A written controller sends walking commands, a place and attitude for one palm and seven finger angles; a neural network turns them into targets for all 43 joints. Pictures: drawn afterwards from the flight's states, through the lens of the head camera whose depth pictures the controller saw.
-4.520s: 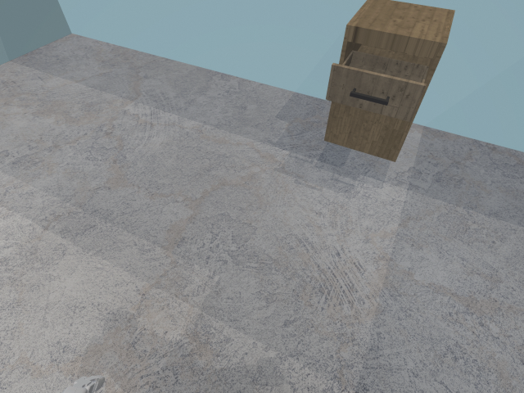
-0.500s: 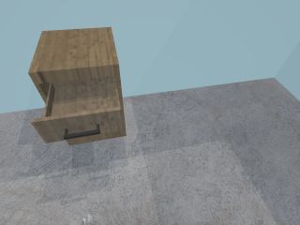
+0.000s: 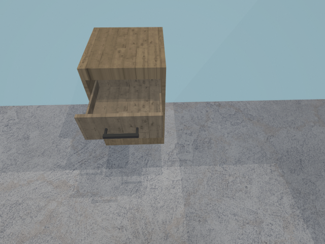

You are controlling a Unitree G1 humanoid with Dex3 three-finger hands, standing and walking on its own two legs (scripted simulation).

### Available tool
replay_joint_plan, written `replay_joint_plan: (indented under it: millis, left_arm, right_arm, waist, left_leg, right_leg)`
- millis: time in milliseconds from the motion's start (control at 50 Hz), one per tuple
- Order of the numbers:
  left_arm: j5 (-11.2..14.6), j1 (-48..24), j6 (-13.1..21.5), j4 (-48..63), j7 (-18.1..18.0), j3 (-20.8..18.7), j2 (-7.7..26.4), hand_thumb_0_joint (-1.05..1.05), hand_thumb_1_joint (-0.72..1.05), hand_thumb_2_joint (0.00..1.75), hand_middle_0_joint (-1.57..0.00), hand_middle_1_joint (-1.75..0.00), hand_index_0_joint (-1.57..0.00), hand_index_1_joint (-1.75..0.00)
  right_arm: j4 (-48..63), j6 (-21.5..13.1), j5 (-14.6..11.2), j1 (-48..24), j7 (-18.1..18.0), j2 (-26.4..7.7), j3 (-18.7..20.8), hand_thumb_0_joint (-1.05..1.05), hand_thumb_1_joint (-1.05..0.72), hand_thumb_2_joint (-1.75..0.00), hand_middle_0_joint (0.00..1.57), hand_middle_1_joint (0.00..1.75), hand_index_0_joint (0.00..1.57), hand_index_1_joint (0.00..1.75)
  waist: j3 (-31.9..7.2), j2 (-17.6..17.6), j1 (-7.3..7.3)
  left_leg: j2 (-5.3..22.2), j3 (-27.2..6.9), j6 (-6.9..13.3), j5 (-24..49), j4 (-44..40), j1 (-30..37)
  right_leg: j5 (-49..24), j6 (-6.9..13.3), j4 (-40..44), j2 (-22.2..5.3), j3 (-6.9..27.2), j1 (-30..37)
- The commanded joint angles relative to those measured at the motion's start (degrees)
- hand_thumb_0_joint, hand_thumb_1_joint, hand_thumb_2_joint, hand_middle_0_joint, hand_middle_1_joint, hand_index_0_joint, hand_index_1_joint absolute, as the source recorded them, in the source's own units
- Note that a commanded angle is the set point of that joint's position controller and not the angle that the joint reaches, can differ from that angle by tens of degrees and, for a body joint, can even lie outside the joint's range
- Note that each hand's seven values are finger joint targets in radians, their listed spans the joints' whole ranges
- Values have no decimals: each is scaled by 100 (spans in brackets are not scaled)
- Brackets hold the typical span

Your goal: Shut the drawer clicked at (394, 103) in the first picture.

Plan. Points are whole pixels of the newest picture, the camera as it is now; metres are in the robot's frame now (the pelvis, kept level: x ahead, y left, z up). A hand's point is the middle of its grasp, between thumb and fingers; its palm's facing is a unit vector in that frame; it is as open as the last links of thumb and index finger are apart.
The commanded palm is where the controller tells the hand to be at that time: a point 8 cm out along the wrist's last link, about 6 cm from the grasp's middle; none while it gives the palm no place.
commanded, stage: take the last steps up to it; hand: left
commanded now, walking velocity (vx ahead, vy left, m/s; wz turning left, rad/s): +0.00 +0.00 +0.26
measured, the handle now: (121, 132) +0.60 +0.23 -0.25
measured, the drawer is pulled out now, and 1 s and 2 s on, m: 0.25 0.25 0.25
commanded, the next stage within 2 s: come to a stop and stand still in 1.22 s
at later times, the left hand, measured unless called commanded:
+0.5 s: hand out of the picture -0.09 +0.15 -0.18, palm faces +0.23 -0.96 -0.15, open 7.3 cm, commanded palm none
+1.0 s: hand (113, 198) +0.28 +0.18 -0.17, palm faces +0.04 -0.97 -0.22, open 7.3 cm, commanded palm none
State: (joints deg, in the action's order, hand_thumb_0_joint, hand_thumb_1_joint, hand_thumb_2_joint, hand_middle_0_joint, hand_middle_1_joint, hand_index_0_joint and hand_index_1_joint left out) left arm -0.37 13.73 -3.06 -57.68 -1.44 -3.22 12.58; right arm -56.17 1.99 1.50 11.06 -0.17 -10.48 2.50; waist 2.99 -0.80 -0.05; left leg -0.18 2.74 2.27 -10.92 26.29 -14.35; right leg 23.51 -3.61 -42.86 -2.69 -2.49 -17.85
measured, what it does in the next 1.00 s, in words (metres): walks ahead: right foot, then left foot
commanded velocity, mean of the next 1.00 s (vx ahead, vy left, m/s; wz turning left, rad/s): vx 0.28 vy -0.03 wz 0.01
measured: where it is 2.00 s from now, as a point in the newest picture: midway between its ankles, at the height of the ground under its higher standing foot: (166, 235)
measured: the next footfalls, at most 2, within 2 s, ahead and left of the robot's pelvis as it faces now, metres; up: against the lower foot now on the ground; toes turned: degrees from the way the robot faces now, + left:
right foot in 0.06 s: +0.03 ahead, -0.13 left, +0.00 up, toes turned -3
left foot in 0.50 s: +0.06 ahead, +0.13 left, +0.00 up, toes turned +13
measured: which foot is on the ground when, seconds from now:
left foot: down 0.00-0.06, up 0.08-0.48, down 0.50-0.98, up 1.00-1.00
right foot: up 0.00-0.04, down 0.06-0.50, up 0.52-0.96, down 0.98-1.00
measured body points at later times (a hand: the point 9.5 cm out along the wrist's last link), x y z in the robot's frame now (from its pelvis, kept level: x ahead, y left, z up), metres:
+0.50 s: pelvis +0.02 +0.01 +0.00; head +0.02 +0.02 +0.45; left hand -0.10 +0.20 -0.16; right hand +0.10 -0.23 -0.15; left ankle +0.01 +0.12 -0.74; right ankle +0.00 -0.13 -0.74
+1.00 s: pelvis +0.17 -0.02 -0.02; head +0.19 -0.03 +0.43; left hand +0.27 +0.23 -0.15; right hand +0.07 -0.22 -0.18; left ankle +0.02 +0.12 -0.73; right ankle +0.27 -0.11 -0.74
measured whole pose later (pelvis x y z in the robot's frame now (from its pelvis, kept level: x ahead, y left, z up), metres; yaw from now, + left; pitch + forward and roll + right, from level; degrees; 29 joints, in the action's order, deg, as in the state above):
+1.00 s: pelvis +0.17 -0.02 -0.02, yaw +3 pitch -2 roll +2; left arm -1.3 6.2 2.8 -57.1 1.2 -3.5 11.0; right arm -66.7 -2.3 1.6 26.4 -0.5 -6.2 2.2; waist 4.0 -0.1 -2.6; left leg 4.6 8.5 -1.4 -27.1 32.3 -0.2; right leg 8.9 2.8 -34.3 -3.6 -6.5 -23.5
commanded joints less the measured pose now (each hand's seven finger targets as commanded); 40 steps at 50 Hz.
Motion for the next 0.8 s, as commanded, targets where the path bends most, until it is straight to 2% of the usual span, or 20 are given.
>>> replay_joint_plan:
  millis: [0,20,40,60,80,120,160,280,360,420,440,460,480,500,520,560,600,640,700,780]
  left_arm:
    - [-14,579,274,232,-75,-58,318,0,90,90,-20,-30,-20,-30]
    - [-68,603,339,240,-108,-77,566,0,90,90,-20,-30,-20,-30]
    - [-100,534,389,247,-108,-114,953,0,90,90,-20,-30,-20,-30]
    - [-81,565,384,343,-89,-124,1011,0,90,90,-20,-30,-20,-30]
    - [-86,482,413,308,-84,-148,922,0,90,90,-20,-30,-20,-30]
    - [-84,361,473,282,-36,-83,602,0,90,90,-20,-30,-20,-30]
    - [-92,474,549,252,-10,-65,461,0,90,90,-20,-30,-20,-30]
    - [-141,1186,642,-104,27,-68,457,0,90,90,-20,-30,-20,-30]
    - [-155,1351,624,-344,57,-88,539,0,90,90,-20,-30,-20,-30]
    - [-104,1149,584,-452,75,-101,497,0,90,90,-20,-30,-20,-30]
    - [-68,1062,566,-488,89,-87,425,0,90,90,-20,-30,-20,-30]
    - [-65,1015,543,-458,118,-42,236,0,90,90,-20,-30,-20,-30]
    - [-53,851,527,-314,156,17,-91,0,90,90,-20,-30,-20,-30]
    - [-101,521,546,-72,161,32,-108,0,90,90,-20,-30,-20,-30]
    - [-154,254,513,-57,143,-2,11,0,90,90,-20,-30,-20,-30]
    - [-130,256,512,-206,228,-40,26,0,90,90,-20,-30,-20,-30]
    - [-141,519,476,-353,258,-23,-115,0,90,90,-20,-30,-20,-30]
    - [-121,606,426,-369,255,-18,-139,0,90,90,-20,-30,-20,-30]
    - [-114,296,389,-239,253,-38,-100,0,90,90,-20,-30,-20,-30]
    - [-85,-394,405,68,272,-47,-82,0,90,90,-20,-30,-20,-30]
  right_arm:
    - [297,-71,-80,-1,-21,-974,249,0,-90,-90,20,30,20,30]
    - [309,-83,-129,70,8,-689,208,0,-90,-90,20,30,20,30]
    - [395,-81,-146,92,38,-336,113,0,-90,-90,20,30,20,30]
    - [481,12,-67,-128,31,-511,148,0,-90,-90,20,30,20,30]
    - [433,31,-14,-211,43,-575,185,0,-90,-90,20,30,20,30]
    - [185,-15,5,-13,113,-574,228,0,-90,-90,20,30,20,30]
    - [93,-54,22,138,163,-487,239,0,-90,-90,20,30,20,30]
    - [135,-171,19,-260,170,-338,179,0,-90,-90,20,30,20,30]
    - [144,-260,-16,-382,163,-208,117,0,-90,-90,20,30,20,30]
    - [-57,-364,-20,147,109,-141,49,0,-90,-90,20,30,20,30]
    - [-214,-413,-22,492,67,-202,44,0,-90,-90,20,30,20,30]
    - [-379,-443,-31,943,11,-468,102,0,-90,-90,20,30,20,30]
    - [-515,-464,15,1516,-46,-941,216,0,-90,-90,20,30,20,30]
    - [-540,-428,24,1923,-76,-1271,280,0,-90,-90,20,30,20,30]
    - [-565,-438,20,1796,-120,-1121,247,0,-90,-90,20,30,20,30]
    - [-426,-486,-27,1210,-151,-627,124,0,-90,-90,20,30,20,30]
    - [-383,-585,-32,1044,-164,-460,61,0,-90,-90,20,30,20,30]
    - [-415,-635,-57,1058,-170,-465,46,0,-90,-90,20,30,20,30]
    - [-517,-665,-71,1293,-172,-432,41,0,-90,-90,20,30,20,30]
    - [-623,-645,-16,1455,-150,-513,95,0,-90,-90,20,30,20,30]
  waist:
    - [-515,-426,140]
    - [-500,362,125]
    - [-378,1473,56]
    - [-280,1476,224]
    - [-41,1673,212]
    - [285,969,53]
    - [314,854,40]
    - [332,814,332]
    - [250,875,402]
    - [69,846,123]
    - [-11,594,-41]
    - [-79,-106,-229]
    - [-89,-1310,-495]
    - [-2,-1518,-633]
    - [212,-1334,-617]
    - [632,-617,-299]
    - [522,-507,-83]
    - [388,-548,24]
    - [478,-504,28]
    - [649,-491,-66]
  left_leg:
    - [1096,-1315,402,873,-318,-103]
    - [639,-881,63,132,314,-602]
    - [-47,-231,-282,-1261,981,-1160]
    - [2,-381,-290,-1961,1846,-1156]
    - [86,-510,-242,-1820,2443,-1416]
    - [227,-414,-252,-1117,3208,-1637]
    - [325,-261,-284,-734,3355,-1676]
    - [501,19,-322,-892,2257,-1745]
    - [407,212,-237,-1216,1439,-1245]
    - [212,487,-186,-653,252,18]
    - [173,588,-200,-401,-240,769]
    - [520,103,-113,-789,-479,1624]
    - [1711,-1555,308,-1795,-1138,2025]
    - [2469,-2639,754,-2273,-1767,1968]
    - [2472,-2561,828,-2336,-1893,1603]
    - [2132,-1811,774,-1746,-1917,949]
    - [1799,-1041,657,-497,-1879,811]
    - [1662,-631,698,247,-1836,913]
    - [1632,-442,744,846,-1836,1036]
    - [1730,-326,807,970,-1760,1100]
  right_leg:
    - [-1168,96,1979,-35,-35,945]
    - [-1250,280,2594,-699,705,1318]
    - [-1145,759,2998,-1785,1762,1308]
    - [-622,1157,3312,-2189,2058,753]
    - [-289,1232,3398,-1994,2092,661]
    - [75,1094,3399,-1533,1408,651]
    - [106,971,3431,-1356,987,666]
    - [302,1209,3566,-1464,1088,1234]
    - [52,1324,3466,-1496,1045,1193]
    - [-57,1121,2949,-1138,582,666]
    - [36,969,2608,-939,362,254]
    - [234,779,1900,-685,145,-478]
    - [382,529,508,-153,-413,-1457]
    - [841,485,-696,84,-481,-2064]
    - [693,540,-1481,-117,-74,-2222]
    - [-113,541,-1908,-402,126,-2136]
    - [-683,430,-1895,-445,92,-1849]
    - [-935,355,-1777,-431,41,-1797]
    - [-1211,301,-1569,-456,24,-2002]
    - [-1175,346,-524,-478,-77,-1902]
